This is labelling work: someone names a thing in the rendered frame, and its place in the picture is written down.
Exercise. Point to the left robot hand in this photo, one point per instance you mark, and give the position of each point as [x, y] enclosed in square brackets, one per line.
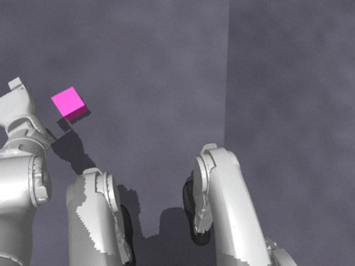
[17, 102]

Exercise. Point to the right robot hand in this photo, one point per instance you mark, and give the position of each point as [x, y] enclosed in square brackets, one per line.
[280, 257]

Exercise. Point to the left robot foot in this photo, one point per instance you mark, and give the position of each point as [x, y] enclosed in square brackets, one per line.
[128, 235]

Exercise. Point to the right robot foot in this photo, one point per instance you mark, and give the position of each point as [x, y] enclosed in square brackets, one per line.
[200, 239]

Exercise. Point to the left robot arm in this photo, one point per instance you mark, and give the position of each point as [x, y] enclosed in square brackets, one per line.
[25, 184]

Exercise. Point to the small box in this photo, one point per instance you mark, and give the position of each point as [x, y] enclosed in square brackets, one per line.
[69, 104]

